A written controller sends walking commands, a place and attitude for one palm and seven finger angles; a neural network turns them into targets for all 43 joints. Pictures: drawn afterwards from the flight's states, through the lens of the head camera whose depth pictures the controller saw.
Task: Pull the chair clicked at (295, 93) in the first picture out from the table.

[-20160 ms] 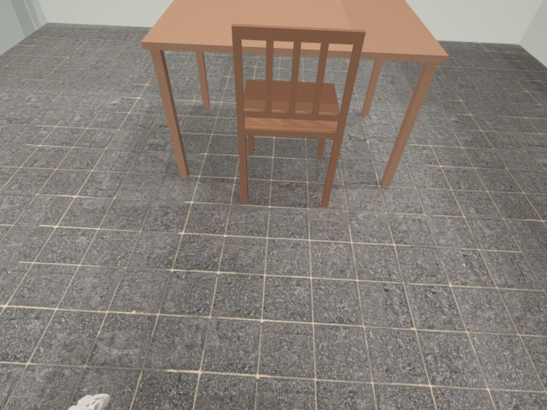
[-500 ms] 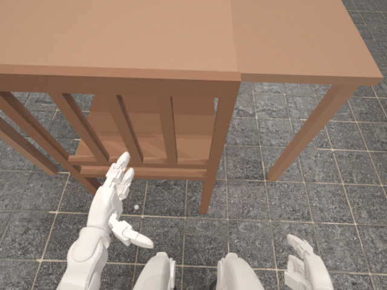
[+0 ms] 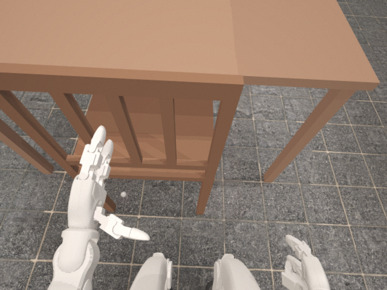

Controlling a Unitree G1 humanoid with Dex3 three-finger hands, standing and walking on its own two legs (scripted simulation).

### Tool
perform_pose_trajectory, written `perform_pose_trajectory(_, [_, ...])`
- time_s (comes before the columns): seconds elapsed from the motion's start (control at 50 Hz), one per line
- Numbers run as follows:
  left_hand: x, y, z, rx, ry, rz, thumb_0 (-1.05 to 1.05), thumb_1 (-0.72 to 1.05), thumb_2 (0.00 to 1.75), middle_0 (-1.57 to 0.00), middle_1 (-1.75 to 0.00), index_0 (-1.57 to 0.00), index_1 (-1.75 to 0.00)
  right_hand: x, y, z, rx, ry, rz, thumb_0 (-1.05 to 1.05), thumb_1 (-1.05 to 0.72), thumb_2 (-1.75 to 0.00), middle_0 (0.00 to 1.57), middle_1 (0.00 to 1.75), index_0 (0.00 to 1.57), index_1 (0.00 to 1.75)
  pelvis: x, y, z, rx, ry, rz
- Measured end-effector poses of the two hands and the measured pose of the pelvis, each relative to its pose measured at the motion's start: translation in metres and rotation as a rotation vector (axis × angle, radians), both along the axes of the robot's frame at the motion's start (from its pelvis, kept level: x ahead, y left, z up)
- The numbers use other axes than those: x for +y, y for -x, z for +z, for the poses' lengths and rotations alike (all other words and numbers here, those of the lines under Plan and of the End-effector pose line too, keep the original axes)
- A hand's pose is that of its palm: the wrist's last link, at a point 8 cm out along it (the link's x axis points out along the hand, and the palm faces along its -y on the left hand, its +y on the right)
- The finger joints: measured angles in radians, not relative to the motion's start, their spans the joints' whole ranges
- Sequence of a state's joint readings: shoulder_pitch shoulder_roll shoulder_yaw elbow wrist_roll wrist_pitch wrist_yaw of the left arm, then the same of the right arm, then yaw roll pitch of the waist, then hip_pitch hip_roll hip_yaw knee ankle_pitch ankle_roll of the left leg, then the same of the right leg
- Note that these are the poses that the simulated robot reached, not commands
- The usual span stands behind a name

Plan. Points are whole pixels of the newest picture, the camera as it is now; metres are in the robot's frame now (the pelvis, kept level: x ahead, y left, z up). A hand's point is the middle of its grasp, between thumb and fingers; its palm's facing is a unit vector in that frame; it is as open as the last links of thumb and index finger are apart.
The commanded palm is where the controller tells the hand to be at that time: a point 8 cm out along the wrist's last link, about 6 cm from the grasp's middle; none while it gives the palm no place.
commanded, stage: aim the fingers beside a spindle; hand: left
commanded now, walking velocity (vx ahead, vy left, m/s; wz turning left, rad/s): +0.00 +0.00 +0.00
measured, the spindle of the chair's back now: (127, 133) +0.44 +0.16 +0.01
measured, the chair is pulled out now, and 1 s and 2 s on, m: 0.00 0.00 -0.01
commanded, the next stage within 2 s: push the fingers through the gap in 0.32 s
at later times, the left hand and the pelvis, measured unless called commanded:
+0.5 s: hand (118, 188) +0.31 +0.16 +0.00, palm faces +0.01 -1.00 -0.05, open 16.9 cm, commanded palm +0.29 +0.20 +0.02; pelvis +0.00 +0.00 -0.01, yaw +1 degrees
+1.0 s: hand (128, 166) +0.35 +0.14 +0.03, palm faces +0.00 -1.00 -0.04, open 17.0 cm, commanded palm +0.34 +0.19 +0.02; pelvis -0.01 +0.00 +0.00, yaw +0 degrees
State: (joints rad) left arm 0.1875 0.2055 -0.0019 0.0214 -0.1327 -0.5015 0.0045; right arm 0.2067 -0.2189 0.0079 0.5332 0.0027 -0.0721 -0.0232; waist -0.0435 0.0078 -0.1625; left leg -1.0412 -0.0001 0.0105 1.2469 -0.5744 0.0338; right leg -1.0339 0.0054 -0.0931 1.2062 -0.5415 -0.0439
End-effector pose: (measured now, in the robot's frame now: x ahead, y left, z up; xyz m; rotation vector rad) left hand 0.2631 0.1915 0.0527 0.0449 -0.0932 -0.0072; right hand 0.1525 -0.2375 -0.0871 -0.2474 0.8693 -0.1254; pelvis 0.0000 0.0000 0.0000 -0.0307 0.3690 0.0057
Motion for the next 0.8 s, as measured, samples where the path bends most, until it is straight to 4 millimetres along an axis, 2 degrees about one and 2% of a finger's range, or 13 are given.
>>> perform_pose_trajectory(0.04, [0.021,-0.010,0.013,-0.076,-0.046,0.074,-0.02,-0.49,0.30,-0.07,-0.08,-0.06,-0.08,0.002,0.000,-0.005,0.016,-0.012,0.024,0.01,-0.90,-0.90,0.20,0.30,0.20,0.30,-0.001,0.001,-0.001,0.001,0.004,0.009])
perform_pose_trajectory(0.1, [0.037,-0.025,-0.008,0.021,-0.045,0.095,-0.01,-0.50,0.30,-0.07,-0.08,-0.06,-0.08,0.003,0.000,-0.012,0.035,-0.038,0.043,0.01,-0.90,-0.90,0.20,0.30,0.20,0.30,0.000,0.004,-0.005,0.006,0.009,0.016])
perform_pose_trajectory(0.18, [0.008,-0.019,-0.066,0.308,0.050,-0.061,-0.01,-0.49,0.30,-0.05,-0.08,-0.05,-0.08,0.003,0.000,-0.012,0.029,-0.040,0.023,0.01,-0.90,-0.90,0.20,0.30,0.20,0.30,0.003,0.004,-0.006,0.015,0.013,0.017])
perform_pose_trajectory(0.22, [-0.016,-0.008,-0.075,0.356,0.083,-0.139,-0.02,-0.49,0.30,-0.05,-0.08,-0.05,-0.08,0.001,0.000,-0.008,0.013,-0.021,0.002,0.02,-0.90,-0.90,0.20,0.30,0.20,0.30,0.004,0.002,-0.005,0.019,0.012,0.009])
perform_pose_trajectory(0.28, [-0.030,0.001,-0.048,0.241,0.085,-0.141,-0.02,-0.49,0.30,-0.06,-0.08,-0.05,-0.08,-0.001,0.001,0.000,-0.003,0.001,-0.022,0.02,-0.90,-0.90,0.20,0.30,0.20,0.30,0.004,-0.001,-0.002,0.015,0.004,-0.007])
perform_pose_trajectory(0.38, [0.012,-0.010,0.013,-0.053,-0.031,0.062,-0.02,-0.49,0.30,-0.07,-0.08,-0.07,-0.08,0.003,0.002,-0.003,0.026,-0.018,0.007,0.01,-0.90,-0.90,0.20,0.30,0.20,0.30,0.001,-0.003,0.002,0.002,-0.001,0.001])
perform_pose_trajectory(0.42, [0.030,-0.020,0.007,-0.044,-0.056,0.113,-0.02,-0.49,0.30,-0.07,-0.08,-0.06,-0.08,0.004,0.001,-0.009,0.042,-0.033,0.032,0.01,-0.90,-0.90,0.20,0.30,0.20,0.30,0.000,-0.001,-0.001,0.006,0.003,0.009])
perform_pose_trajectory(0.46, [0.035,-0.027,-0.017,0.066,-0.040,0.098,-0.01,-0.49,0.30,-0.07,-0.08,-0.06,-0.08,0.004,0.000,-0.013,0.052,-0.045,0.042,0.01,-0.90,-0.90,0.20,0.30,0.20,0.30,0.000,0.001,-0.004,0.008,0.006,0.016])
perform_pose_trajectory(0.54, [0.010,-0.025,-0.068,0.314,0.031,-0.058,-0.01,-0.49,0.30,-0.06,-0.08,-0.05,-0.08,0.001,-0.002,-0.012,0.042,-0.026,0.020,0.01,-0.90,-0.90,0.20,0.30,0.20,0.30,0.001,0.002,-0.005,0.017,0.012,0.016])
perform_pose_trajectory(0.58, [-0.005,-0.022,-0.067,0.310,0.049,-0.114,-0.02,-0.49,0.30,-0.06,-0.08,-0.05,-0.08,-0.003,-0.002,-0.008,0.027,-0.001,0.001,0.01,-0.90,-0.90,0.20,0.30,0.20,0.30,0.001,0.001,-0.004,0.020,0.012,0.009])
perform_pose_trajectory(0.68, [-0.003,-0.032,-0.015,0.027,0.031,-0.031,-0.02,-0.49,0.30,-0.07,-0.08,-0.06,-0.08,-0.007,0.002,-0.003,0.023,0.022,-0.004,0.01,-0.90,-0.90,0.20,0.30,0.20,0.30,0.001,-0.003,-0.001,0.023,0.005,0.001])
perform_pose_trajectory(0.72, [0.005,-0.037,-0.017,0.018,-0.010,0.002,-0.02,-0.49,0.30,-0.11,-0.10,-0.06,-0.08,-0.007,0.003,-0.008,0.040,0.012,0.013,0.01,-0.90,-0.90,0.20,0.30,0.20,0.30,0.000,-0.002,-0.004,0.026,0.005,0.005])
perform_pose_trajectory(0.8, [0.015,-0.047,-0.050,0.157,-0.019,0.028,-0.01,-0.49,0.30,-0.11,-0.10,-0.06,-0.08,-0.007,0.008,-0.019,0.075,-0.005,0.022,0.01,-0.90,-0.90,0.20,0.30,0.20,0.30,-0.001,0.003,-0.010,0.028,0.007,0.008])
